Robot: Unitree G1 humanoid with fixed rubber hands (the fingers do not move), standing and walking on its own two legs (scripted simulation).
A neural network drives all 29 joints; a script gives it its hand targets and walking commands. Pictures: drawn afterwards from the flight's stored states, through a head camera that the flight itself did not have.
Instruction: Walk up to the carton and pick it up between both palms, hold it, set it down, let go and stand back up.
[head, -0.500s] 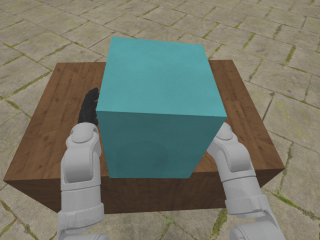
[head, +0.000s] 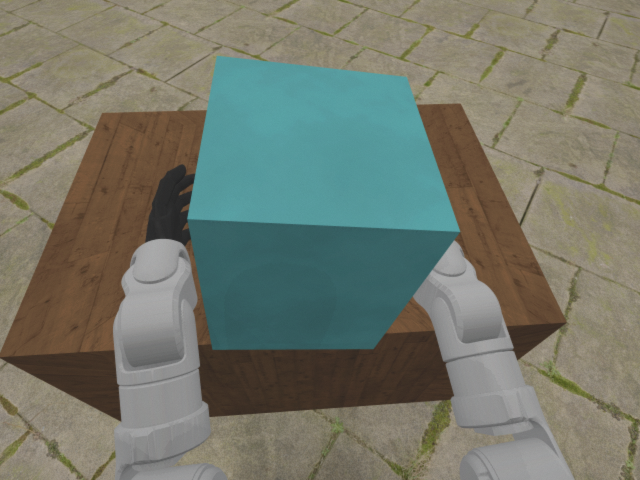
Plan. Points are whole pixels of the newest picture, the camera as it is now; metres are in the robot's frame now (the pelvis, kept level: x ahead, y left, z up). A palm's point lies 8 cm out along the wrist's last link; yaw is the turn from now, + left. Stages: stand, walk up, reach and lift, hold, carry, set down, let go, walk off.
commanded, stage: reach and lift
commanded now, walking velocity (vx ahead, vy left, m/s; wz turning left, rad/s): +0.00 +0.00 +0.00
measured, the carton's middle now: (304, 220) +0.36 +0.00 +0.13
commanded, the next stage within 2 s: hold in 0.42 s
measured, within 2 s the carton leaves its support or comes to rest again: neither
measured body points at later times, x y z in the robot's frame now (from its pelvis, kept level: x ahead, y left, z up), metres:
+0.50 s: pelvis +0.00 +0.00 +0.00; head +0.03 -0.01 +0.45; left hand +0.36 +0.14 +0.15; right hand +0.37 -0.15 +0.11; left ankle +0.00 +0.14 -0.76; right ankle +0.00 -0.14 -0.76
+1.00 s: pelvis +0.00 +0.00 +0.00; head +0.02 -0.01 +0.45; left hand +0.36 +0.15 +0.16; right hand +0.37 -0.15 +0.13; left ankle +0.00 +0.14 -0.76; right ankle +0.00 -0.14 -0.76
